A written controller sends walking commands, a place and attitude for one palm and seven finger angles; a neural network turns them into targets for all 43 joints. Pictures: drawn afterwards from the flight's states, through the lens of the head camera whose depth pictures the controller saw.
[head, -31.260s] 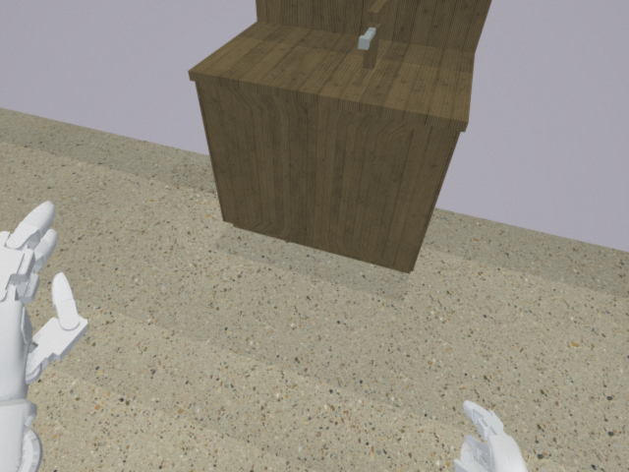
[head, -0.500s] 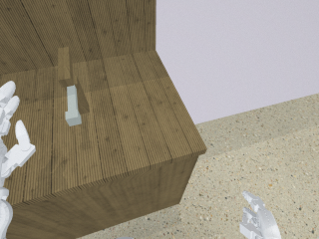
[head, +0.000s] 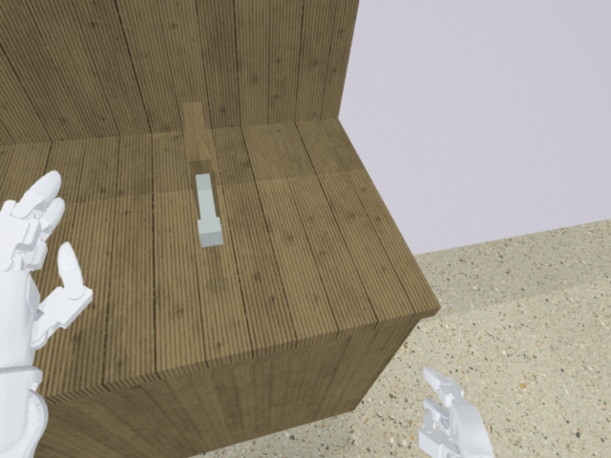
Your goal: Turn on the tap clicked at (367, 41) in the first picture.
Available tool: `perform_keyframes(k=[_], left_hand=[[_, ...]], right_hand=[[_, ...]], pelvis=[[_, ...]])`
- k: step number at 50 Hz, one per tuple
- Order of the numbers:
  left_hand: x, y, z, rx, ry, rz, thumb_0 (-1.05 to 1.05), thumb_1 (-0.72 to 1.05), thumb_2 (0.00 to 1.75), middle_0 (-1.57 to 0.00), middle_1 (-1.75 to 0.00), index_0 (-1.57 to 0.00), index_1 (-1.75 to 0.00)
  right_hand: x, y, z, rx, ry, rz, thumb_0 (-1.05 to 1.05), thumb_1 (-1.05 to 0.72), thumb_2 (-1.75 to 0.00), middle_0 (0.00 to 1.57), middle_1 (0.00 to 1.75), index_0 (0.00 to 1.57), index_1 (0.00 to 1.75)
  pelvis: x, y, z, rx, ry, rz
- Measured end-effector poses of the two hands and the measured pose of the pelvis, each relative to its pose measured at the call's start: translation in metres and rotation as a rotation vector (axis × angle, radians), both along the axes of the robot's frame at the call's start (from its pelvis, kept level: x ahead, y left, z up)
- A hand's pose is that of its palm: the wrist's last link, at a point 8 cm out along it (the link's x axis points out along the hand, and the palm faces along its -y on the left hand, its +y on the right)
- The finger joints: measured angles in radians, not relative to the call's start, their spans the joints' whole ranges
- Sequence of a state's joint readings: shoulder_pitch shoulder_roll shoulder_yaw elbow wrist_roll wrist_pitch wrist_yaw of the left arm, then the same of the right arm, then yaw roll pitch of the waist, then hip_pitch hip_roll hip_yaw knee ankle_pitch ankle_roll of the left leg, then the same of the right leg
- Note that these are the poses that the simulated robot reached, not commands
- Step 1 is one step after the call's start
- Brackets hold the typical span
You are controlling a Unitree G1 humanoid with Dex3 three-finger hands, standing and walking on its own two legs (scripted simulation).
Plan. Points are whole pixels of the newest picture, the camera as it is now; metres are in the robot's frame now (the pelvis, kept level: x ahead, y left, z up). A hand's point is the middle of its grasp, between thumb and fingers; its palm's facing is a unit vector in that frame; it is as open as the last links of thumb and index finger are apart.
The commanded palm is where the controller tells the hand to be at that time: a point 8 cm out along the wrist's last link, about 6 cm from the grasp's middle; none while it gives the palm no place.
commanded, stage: come to a stop and stand still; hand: left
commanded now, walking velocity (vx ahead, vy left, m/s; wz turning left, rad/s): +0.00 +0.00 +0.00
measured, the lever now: (210, 232) +0.36 +0.17 +0.09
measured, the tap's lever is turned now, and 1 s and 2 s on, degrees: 0 0 0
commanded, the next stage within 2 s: look again from close up in 0.28 s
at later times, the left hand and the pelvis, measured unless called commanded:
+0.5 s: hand (86, 288) +0.23 +0.24 +0.16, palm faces +0.39 -0.85 -0.36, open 7.4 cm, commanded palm +0.17 +0.27 +0.17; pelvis +0.01 -0.01 +0.00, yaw +1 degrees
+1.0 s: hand (114, 279) +0.23 +0.22 +0.17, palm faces +0.38 -0.85 -0.35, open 7.4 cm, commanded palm +0.17 +0.25 +0.17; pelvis +0.01 -0.03 +0.00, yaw +0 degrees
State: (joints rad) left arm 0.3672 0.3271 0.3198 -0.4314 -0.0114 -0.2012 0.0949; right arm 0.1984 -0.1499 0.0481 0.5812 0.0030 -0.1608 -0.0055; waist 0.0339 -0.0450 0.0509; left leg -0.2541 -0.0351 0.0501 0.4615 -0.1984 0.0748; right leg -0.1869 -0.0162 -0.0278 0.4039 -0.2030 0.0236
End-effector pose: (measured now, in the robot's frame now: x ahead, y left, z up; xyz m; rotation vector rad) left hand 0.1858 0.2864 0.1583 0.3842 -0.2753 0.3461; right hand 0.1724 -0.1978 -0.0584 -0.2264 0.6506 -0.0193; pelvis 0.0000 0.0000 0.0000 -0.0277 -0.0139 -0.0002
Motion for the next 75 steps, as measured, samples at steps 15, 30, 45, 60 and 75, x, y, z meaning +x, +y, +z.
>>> perform_keyframes(k=[15, 30, 45, 60, 75], left_hand=[[0.006, 0.008, 0.017, 0.077, 0.007, -0.002, 0.02, 0.89, 0.90, -0.21, -0.30, -0.21, -0.31], [-0.001, -0.011, 0.020, 0.057, -0.001, 0.020, 0.02, 0.89, 0.90, -0.21, -0.30, -0.21, -0.31], [0.003, -0.021, 0.010, 0.020, 0.053, 0.027, 0.02, 0.89, 0.90, -0.21, -0.30, -0.21, -0.31], [0.011, -0.056, 0.020, 0.061, 0.065, -0.010, 0.02, 0.89, 0.90, -0.21, -0.30, -0.21, -0.31], [0.017, -0.093, 0.018, 0.051, 0.059, -0.027, 0.02, 0.89, 0.90, -0.21, -0.30, -0.21, -0.31]], right_hand=[[0.011, -0.016, -0.002, -0.022, 0.031, -0.050, 0.01, -0.90, -0.90, 0.21, 0.30, 0.20, 0.30], [0.008, -0.035, -0.004, -0.023, 0.036, -0.064, 0.02, -0.91, -0.90, 0.20, 0.30, 0.20, 0.30], [0.008, -0.049, -0.004, -0.023, 0.051, -0.082, 0.02, -0.91, -0.90, 0.20, 0.30, 0.20, 0.30], [0.010, -0.073, -0.009, 0.023, 0.052, -0.093, 0.01, -0.90, -0.90, 0.20, 0.30, 0.20, 0.30], [0.005, -0.128, -0.020, -0.021, 0.082, -0.151, 0.01, -0.91, -0.90, 0.20, 0.30, 0.20, 0.30]], pelvis=[[0.013, 0.005, 0.001, 0.000, 0.010, 0.005], [0.012, -0.012, 0.002, 0.000, 0.004, 0.013], [0.014, -0.025, 0.004, 0.007, 0.006, 0.009], [0.015, -0.054, 0.002, 0.012, 0.023, -0.002], [0.021, -0.086, -0.007, 0.009, 0.024, 0.003]])
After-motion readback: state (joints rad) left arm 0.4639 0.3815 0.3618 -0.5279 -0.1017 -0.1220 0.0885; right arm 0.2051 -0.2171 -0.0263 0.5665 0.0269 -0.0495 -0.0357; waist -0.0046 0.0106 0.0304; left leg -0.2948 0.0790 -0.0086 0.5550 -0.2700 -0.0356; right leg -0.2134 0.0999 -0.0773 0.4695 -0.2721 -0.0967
